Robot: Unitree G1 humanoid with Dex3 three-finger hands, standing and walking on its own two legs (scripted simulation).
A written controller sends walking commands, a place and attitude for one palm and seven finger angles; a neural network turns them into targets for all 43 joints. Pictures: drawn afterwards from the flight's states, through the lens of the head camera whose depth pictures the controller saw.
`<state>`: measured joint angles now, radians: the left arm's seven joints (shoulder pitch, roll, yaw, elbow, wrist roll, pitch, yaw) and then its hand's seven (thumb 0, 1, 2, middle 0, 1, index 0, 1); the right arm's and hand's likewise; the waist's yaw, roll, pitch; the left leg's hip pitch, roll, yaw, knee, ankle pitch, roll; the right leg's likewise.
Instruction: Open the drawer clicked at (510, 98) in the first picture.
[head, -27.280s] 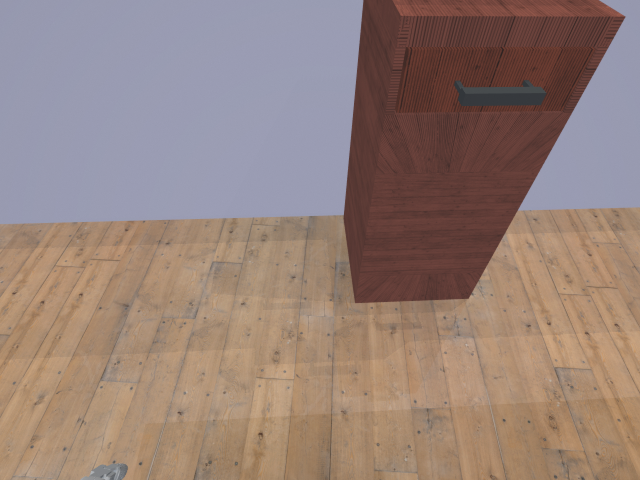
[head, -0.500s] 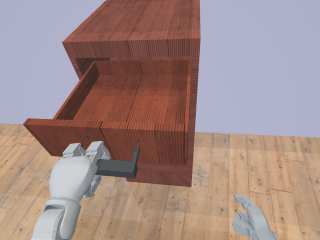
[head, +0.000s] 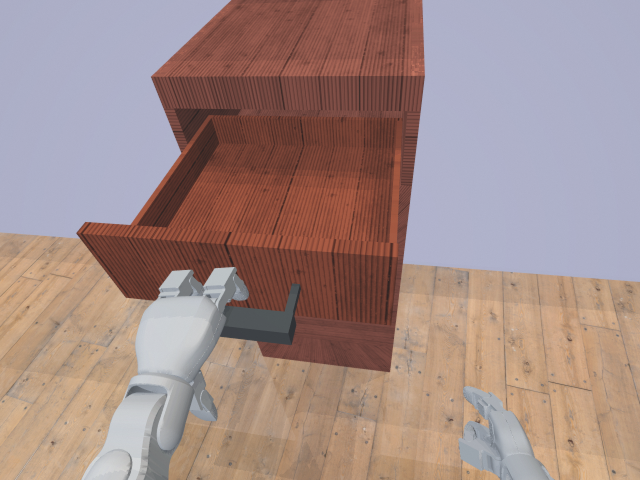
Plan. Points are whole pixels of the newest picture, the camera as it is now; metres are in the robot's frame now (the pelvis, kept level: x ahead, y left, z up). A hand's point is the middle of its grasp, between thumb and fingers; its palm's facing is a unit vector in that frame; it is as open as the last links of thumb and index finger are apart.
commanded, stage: lift the hand off the handle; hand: left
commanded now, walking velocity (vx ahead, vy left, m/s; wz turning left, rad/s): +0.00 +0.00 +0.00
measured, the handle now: (230, 303) +0.28 +0.16 +0.09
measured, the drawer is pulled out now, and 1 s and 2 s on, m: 0.30 0.30 0.30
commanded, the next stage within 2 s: draw the hand back to the body in 1.42 s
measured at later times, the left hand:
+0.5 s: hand (206, 326) +0.25 +0.18 +0.10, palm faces +0.06 -0.12 -0.99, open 13.4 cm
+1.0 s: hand (194, 286) +0.26 +0.17 +0.17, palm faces +0.14 -0.09 -0.99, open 13.4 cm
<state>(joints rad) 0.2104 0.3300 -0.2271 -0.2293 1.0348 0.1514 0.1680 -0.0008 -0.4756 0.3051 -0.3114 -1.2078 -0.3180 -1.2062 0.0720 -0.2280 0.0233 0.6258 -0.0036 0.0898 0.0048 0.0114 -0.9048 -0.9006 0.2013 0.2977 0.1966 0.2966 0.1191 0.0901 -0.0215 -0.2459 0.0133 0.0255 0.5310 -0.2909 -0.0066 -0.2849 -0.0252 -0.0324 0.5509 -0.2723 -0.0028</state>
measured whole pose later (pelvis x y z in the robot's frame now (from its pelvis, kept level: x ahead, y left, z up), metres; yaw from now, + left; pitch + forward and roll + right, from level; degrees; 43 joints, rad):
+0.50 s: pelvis -0.01 +0.00 +0.01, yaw +0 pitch -2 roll +1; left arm 0.09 0.41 -0.23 -0.21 0.95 0.14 0.06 0.00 -0.49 0.30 -0.39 -1.24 -0.39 -1.24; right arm 0.05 -0.23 0.04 0.65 0.01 0.08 -0.02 0.01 -0.90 -0.90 0.20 0.30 0.20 0.30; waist 0.12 0.12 0.01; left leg -0.18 0.01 0.02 0.45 -0.24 -0.01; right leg -0.22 -0.02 -0.04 0.48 -0.23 -0.01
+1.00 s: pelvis -0.01 -0.01 +0.01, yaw +1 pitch -3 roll +1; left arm -0.04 0.50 -0.21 -0.30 0.85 0.14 -0.05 0.00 -0.49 0.30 -0.49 -1.27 -0.39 -1.24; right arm 0.01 -0.25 0.05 0.65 0.03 0.05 0.01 0.01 -0.91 -0.90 0.20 0.30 0.20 0.30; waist 0.14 0.15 0.01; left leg -0.13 0.01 0.00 0.39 -0.20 -0.02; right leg -0.16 -0.03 -0.06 0.42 -0.20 -0.01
